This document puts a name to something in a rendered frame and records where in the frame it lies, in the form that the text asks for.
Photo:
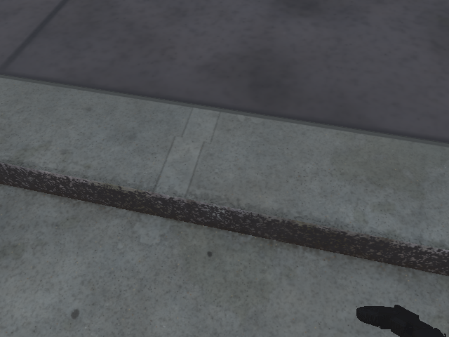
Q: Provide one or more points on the robot right hand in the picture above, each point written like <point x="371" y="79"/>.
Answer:
<point x="401" y="321"/>

